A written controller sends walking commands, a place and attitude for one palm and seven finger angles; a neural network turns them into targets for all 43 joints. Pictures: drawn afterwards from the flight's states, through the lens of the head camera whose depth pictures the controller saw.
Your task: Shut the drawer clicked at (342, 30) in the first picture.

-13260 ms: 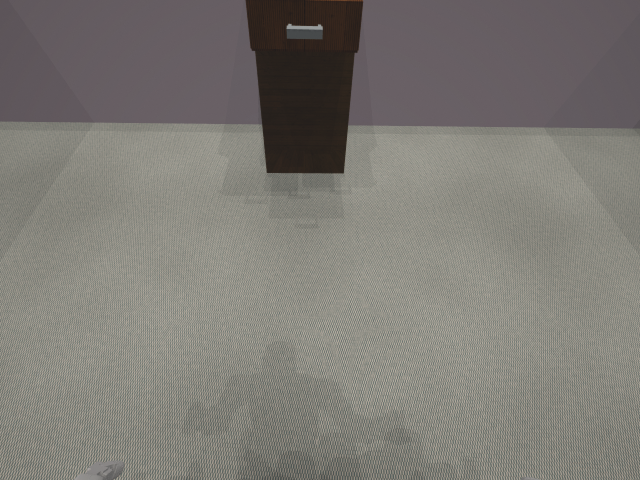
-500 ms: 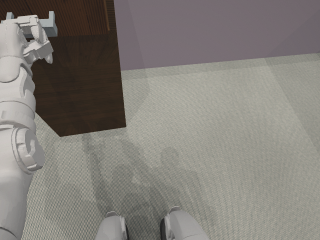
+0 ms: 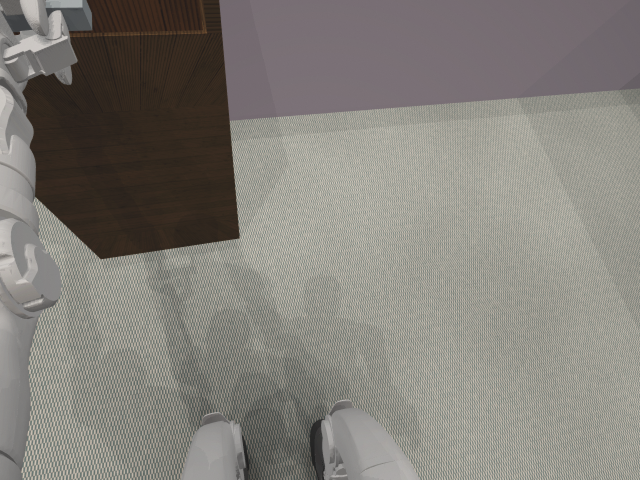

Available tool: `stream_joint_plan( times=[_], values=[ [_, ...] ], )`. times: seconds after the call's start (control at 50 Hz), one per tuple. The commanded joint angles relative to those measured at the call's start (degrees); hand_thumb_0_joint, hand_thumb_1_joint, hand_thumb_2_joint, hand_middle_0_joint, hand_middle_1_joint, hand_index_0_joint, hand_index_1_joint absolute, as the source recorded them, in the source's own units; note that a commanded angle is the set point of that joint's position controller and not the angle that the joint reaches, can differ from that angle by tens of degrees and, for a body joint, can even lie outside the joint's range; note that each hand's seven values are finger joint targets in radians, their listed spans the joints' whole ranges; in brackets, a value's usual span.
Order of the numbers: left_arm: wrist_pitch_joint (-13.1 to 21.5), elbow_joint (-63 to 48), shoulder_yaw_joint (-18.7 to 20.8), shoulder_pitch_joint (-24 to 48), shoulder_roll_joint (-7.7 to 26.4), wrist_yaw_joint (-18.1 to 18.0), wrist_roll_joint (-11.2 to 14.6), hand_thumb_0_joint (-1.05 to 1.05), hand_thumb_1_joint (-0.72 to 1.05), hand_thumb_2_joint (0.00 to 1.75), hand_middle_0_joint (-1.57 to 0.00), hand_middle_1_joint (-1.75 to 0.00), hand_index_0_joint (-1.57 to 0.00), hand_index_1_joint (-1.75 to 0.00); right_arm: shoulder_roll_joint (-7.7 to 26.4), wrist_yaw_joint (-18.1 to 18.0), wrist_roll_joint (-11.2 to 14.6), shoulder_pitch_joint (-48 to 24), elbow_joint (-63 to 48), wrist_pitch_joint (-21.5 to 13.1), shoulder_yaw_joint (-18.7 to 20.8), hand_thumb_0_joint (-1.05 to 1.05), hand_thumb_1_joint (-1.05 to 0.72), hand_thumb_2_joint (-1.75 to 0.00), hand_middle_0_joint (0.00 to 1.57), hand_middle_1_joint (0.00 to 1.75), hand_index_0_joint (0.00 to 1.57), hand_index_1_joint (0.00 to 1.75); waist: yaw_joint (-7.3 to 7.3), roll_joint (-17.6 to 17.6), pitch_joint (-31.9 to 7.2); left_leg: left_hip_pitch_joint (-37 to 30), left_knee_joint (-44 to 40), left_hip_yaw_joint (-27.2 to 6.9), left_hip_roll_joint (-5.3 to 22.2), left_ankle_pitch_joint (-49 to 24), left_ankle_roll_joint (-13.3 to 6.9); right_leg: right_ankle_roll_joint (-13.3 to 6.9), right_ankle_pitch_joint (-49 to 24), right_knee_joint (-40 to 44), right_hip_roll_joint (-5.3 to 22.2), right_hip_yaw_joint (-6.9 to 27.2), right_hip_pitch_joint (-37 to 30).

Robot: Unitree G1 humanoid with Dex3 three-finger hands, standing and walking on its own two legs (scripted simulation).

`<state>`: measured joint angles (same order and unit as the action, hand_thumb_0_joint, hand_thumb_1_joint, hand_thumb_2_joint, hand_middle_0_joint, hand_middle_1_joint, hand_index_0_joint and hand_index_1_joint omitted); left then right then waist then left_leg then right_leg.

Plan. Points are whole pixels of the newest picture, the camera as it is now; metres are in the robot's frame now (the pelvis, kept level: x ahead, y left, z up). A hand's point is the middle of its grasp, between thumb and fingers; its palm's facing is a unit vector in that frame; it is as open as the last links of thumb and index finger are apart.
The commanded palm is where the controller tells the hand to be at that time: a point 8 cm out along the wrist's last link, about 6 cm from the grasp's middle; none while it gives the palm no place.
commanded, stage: pull the fist back off the drawer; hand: left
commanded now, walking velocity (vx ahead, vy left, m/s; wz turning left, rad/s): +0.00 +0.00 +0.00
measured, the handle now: out of the picture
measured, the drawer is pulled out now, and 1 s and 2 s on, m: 0.00 0.00 0.00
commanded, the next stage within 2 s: draw the hand back to the body in 0.76 s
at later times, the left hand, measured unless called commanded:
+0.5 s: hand (62, 42) +0.58 +0.19 +0.11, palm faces +0.06 -1.00 -0.02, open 3.3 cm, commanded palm +0.56 +0.22 +0.11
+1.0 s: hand (44, 59) +0.56 +0.20 +0.11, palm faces +0.06 -1.00 -0.01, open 3.3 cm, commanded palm +0.50 +0.24 +0.13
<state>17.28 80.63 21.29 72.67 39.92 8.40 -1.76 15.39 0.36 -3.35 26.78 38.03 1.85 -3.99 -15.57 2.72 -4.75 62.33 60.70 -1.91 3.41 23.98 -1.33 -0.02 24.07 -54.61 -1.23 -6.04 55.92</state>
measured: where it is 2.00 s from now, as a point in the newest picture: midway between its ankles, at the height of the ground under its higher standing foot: outside the picture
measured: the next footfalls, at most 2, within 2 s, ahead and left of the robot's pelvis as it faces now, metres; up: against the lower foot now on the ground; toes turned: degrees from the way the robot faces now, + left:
none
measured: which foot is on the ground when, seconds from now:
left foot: down 0.00-1.00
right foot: down 0.00-1.00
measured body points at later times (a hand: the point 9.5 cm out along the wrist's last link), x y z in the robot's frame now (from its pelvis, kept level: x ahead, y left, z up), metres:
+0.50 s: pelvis -0.01 +0.00 +0.00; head +0.16 +0.03 +0.42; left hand +0.57 +0.24 +0.12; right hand -0.08 -0.25 -0.09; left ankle +0.03 +0.10 -0.66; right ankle +0.01 -0.13 -0.66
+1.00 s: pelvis +0.04 +0.01 +0.02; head +0.17 +0.03 +0.45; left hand +0.55 +0.26 +0.12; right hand +0.02 -0.26 -0.08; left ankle +0.03 +0.10 -0.66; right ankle +0.01 -0.13 -0.66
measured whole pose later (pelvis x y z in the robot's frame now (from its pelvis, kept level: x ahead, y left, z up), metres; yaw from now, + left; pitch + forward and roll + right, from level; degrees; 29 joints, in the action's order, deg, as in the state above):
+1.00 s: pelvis +0.04 +0.01 +0.02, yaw -2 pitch +22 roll -4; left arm 18.0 57.9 25.1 48.0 29.4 11.3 5.2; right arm 14.9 1.9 -0.8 24.9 34.3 6.1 -0.6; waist -9.9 2.2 -6.7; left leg 49.9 54.3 2.1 4.0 26.3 -1.8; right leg 0.8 24.7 -48.3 -1.9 -1.9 45.2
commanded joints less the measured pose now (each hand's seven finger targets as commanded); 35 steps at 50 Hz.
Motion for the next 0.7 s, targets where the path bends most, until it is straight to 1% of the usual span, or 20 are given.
stream_joint_plan(
  times=[0.0, 0.04, 0.1, 0.12, 0.16, 0.2, 0.24, 0.26, 0.3, 0.32, 0.36, 0.4, 0.44, 0.48, 0.54, 0.56, 0.58, 0.6, 0.64, 0.68],
  values=[
    [4.2, -17.1, -1.1, 38.8, 9.2, -2.3, 1.2, 0.0, 0.9, 0.9, -1.4, -1.6, -1.4, -1.6, 12.6, -1.3, -0.2, 13.7, 0.0, -1.2, 3.8, 0.0, -0.9, -0.9, 0.2, 0.3, 0.2, 0.3, -6.14, 15.7, -28.2, -33.1, -6.3, -5.0, -0.1, -12.9, -0.7, -0.9, -6.3, 7.5, -2.5, 3.0, 2.1],
    [4.0, -16.8, -1.6, 38.9, 9.1, -2.2, 1.2, 0.0, 0.9, 0.9, -1.4, -1.6, -1.4, -1.6, 12.8, -1.5, -0.2, 13.9, 0.4, -1.6, 3.7, 0.0, -0.9, -0.9, 0.2, 0.3, 0.2, 0.3, -6.54, 15.8, -28.4, -33.4, -6.4, -5.4, 0.2, -12.4, -0.7, -0.9, -6.0, 7.3, -2.4, 2.9, 2.7],
    [3.0, -15.4, 0.0, 37.7, 11.7, -2.1, 1.2, 0.0, 0.9, 0.9, -1.4, -1.6, -1.4, -1.6, 12.8, -1.6, -0.1, 13.7, -0.2, -1.9, 3.2, 0.0, -0.9, -0.9, 0.2, 0.3, 0.2, 0.3, -5.93, 14.2, -27.4, -29.8, -6.3, -4.5, -0.2, -10.8, -1.0, -0.8, -5.4, 7.5, -2.5, 3.0, 0.1],
    [3.1, -15.8, 0.1, 38.1, 11.6, -2.0, 1.1, 0.0, 0.9, 0.9, -1.4, -1.6, -1.4, -1.6, 12.8, -1.4, -0.2, 13.9, -0.4, -2.0, 3.2, 0.0, -0.9, -0.9, 0.2, 0.3, 0.2, 0.3, -5.78, 15.1, -28.4, -30.4, -6.2, -4.6, -0.3, -11.3, -1.0, -0.9, -5.7, 7.4, -2.6, 3.0, 0.1],
    [3.1, -16.2, 1.7, 38.1, 14.0, -1.8, 1.0, 0.0, 0.9, 0.9, -1.4, -1.6, -1.4, -1.6, 12.9, -1.5, -0.2, 13.9, -0.8, -1.9, 3.2, 0.0, -0.9, -0.9, 0.2, 0.3, 0.2, 0.3, -5.27, 14.1, -29.4, -29.8, -5.8, -4.3, -0.3, -11.9, -1.0, -0.8, -6.1, 7.4, -2.6, 3.1, -1.3],
    [2.8, -15.4, 0.8, 37.2, 12.4, -1.6, 1.0, 0.0, 0.9, 0.9, -1.4, -1.6, -1.4, -1.6, 12.7, -1.2, -0.1, 13.5, -1.1, -1.9, 3.2, 0.0, -0.9, -0.9, 0.2, 0.3, 0.2, 0.3, -5.25, 14.2, -27.5, -29.2, -6.2, -4.3, -0.5, -10.4, -0.9, -0.9, -5.2, 7.6, -2.6, 2.9, -0.5],
    [2.9, -14.9, 2.6, 35.6, 14.4, -1.5, 0.9, 0.0, 0.9, 0.9, -1.4, -1.6, -1.4, -1.6, 12.9, -1.0, -0.1, 13.6, -1.5, -1.7, 3.2, 0.0, -0.9, -0.9, 0.2, 0.3, 0.2, 0.3, -4.26, 13.9, -28.3, -29.0, -6.3, -4.3, -0.6, -10.3, -0.9, -1.1, -5.1, 7.4, -2.7, 3.0, -1.4],
    [2.8, -15.1, 2.0, 36.0, 13.7, -1.4, 1.0, 0.0, 0.9, 0.9, -1.4, -1.6, -1.4, -1.6, 12.8, -1.0, 0.0, 13.3, -1.7, -1.7, 3.1, 0.0, -0.9, -0.9, 0.2, 0.3, 0.2, 0.3, -4.59, 13.2, -27.9, -28.2, -6.2, -4.2, -0.6, -9.8, -1.0, -0.9, -4.9, 7.4, -2.7, 3.0, -1.3],
    [2.4, -14.1, 3.5, 34.1, 15.5, -1.3, 1.1, 0.0, 0.9, 0.9, -1.4, -1.6, -1.4, -1.6, 12.7, -1.0, 0.1, 13.4, -2.1, -1.6, 3.0, 0.0, -0.9, -0.9, 0.2, 0.3, 0.2, 0.3, -3.91, 11.1, -27.0, -25.1, -6.2, -3.3, -0.8, -8.8, -1.3, -0.7, -4.7, 7.8, -2.7, 3.4, -4.0],
    [2.5, -14.3, 4.1, 33.3, 15.9, -1.0, 1.0, 0.0, 0.9, 0.9, -1.4, -1.6, -1.4, -1.6, 12.8, -0.9, 0.0, 13.5, -2.3, -1.5, 3.2, 0.0, -0.9, -0.9, 0.2, 0.3, 0.2, 0.3, -3.47, 12.3, -27.7, -26.3, -6.4, -3.5, -0.8, -9.6, -1.2, -0.9, -5.1, 7.6, -2.7, 3.2, -3.8],
    [2.3, -14.4, 3.8, 32.6, 15.4, -0.6, 1.1, 0.0, 0.9, 0.9, -1.4, -1.6, -1.4, -1.6, 12.7, -0.9, 0.1, 13.3, -2.4, -1.2, 3.3, 0.0, -0.9, -0.9, 0.2, 0.3, 0.2, 0.3, -3.36, 12.0, -27.4, -26.3, -6.2, -3.4, -0.7, -9.8, -1.1, -0.8, -5.2, 7.5, -2.7, 3.2, -3.4],
    [2.4, -16.1, 5.1, 30.6, 16.3, -0.3, 1.4, 0.0, 0.9, 0.9, -1.4, -1.6, -1.4, -1.6, 12.6, -0.7, 0.2, 13.4, -2.8, -1.0, 3.5, 0.0, -0.9, -0.9, 0.2, 0.3, 0.2, 0.3, -2.15, 11.9, -29.0, -27.0, -6.5, -3.3, -0.6, -11.2, -1.1, -0.9, -6.1, 7.4, -2.8, 3.2, -5.0],
    [2.7, -17.5, 4.9, 27.9, 14.2, 0.1, 2.1, 0.0, 0.9, 0.9, -1.4, -1.6, -1.4, -1.6, 12.3, -0.5, 0.2, 13.3, -3.0, -0.8, 3.9, 0.0, -0.9, -0.9, 0.2, 0.3, 0.2, 0.3, -1.41, 12.1, -30.6, -30.0, -6.7, -3.3, -0.6, -14.2, -0.9, -0.9, -8.0, 7.4, -2.8, 2.9, -5.3],
    [3.0, -19.2, 6.7, 24.4, 15.4, 0.2, 2.7, 0.0, 0.9, 0.9, -1.4, -1.6, -1.4, -1.6, 12.4, -0.4, 0.3, 13.1, -3.4, -0.3, 4.1, 0.0, -0.9, -0.9, 0.2, 0.3, 0.2, 0.3, -0.01, 10.8, -31.3, -30.2, -7.2, -2.8, -0.5, -15.4, -0.9, -0.8, -9.1, 7.8, -2.9, 3.1, -7.7],
    [3.3, -20.5, 5.9, 18.7, 12.7, 0.4, 2.8, 0.0, 0.9, 0.9, -1.4, -1.6, -1.4, -1.6, 11.8, 0.1, 0.6, 12.6, -3.9, 0.3, 4.5, 0.0, -0.9, -0.9, 0.2, 0.3, 0.2, 0.3, 1.8, 11.6, -31.4, -32.3, -7.8, -2.1, -0.7, -18.2, -0.7, -1.1, -11.3, 8.0, -3.1, 3.1, -9.1],
    [3.2, -20.5, 5.8, 17.7, 12.5, 0.3, 2.8, 0.0, 0.9, 0.9, -1.4, -1.6, -1.4, -1.6, 11.8, 0.1, 0.7, 12.4, -3.8, 0.7, 4.5, 0.0, -0.9, -0.9, 0.2, 0.3, 0.2, 0.3, 1.75, 10.5, -29.8, -31.9, -8.1, -2.1, -0.5, -18.2, -0.6, -1.0, -11.4, 8.2, -3.0, 3.0, -9.3],
    [3.1, -21.2, 3.7, 18.0, 9.7, 0.4, 3.0, 0.0, 0.9, 0.9, -1.4, -1.6, -1.4, -1.6, 11.7, 0.2, 0.9, 12.2, -3.8, 0.8, 4.7, 0.0, -0.9, -0.9, 0.2, 0.3, 0.2, 0.3, 0.93, 9.8, -28.7, -32.7, -8.6, -2.2, -0.5, -17.6, -0.6, -0.9, -10.9, 8.6, -3.1, 2.8, -8.4],
    [3.1, -21.3, 4.6, 16.3, 9.6, 0.3, 3.4, 0.0, 0.9, 0.9, -1.4, -1.6, -1.4, -1.6, 11.8, 0.2, 0.9, 12.2, -3.7, 1.0, 5.0, 0.0, -0.9, -0.9, 0.2, 0.3, 0.2, 0.3, 1.55, 8.7, -28.4, -32.7, -8.7, -2.1, -0.6, -17.7, -0.7, -0.9, -11.0, 8.9, -3.1, 2.8, -9.0],
    [3.6, -22.3, 5.5, 12.9, 8.9, 0.4, 4.3, 0.0, 0.9, 0.9, -1.4, -1.6, -1.4, -1.6, 11.7, 0.2, 1.0, 11.8, -4.1, 1.2, 5.3, 0.0, -0.9, -0.9, 0.2, 0.3, 0.2, 0.3, 2.8, 8.8, -29.4, -34.3, -9.2, -1.8, -0.6, -20.0, -0.4, -1.1, -12.9, 8.9, -3.2, 2.8, -10.4],
    [4.1, -23.1, 5.1, 14.2, 8.3, 0.2, 4.6, 0.0, 0.9, 0.9, -1.4, -1.6, -1.4, -1.6, 11.5, 0.1, 1.1, 11.5, -3.7, 1.5, 5.5, 0.0, -0.9, -0.9, 0.2, 0.3, 0.2, 0.3, 2.2, 8.1, -28.0, -34.2, -9.1, -1.6, -0.7, -21.1, -0.5, -0.9, -14.4, 9.0, -3.1, 3.0, -10.7]
  ],
)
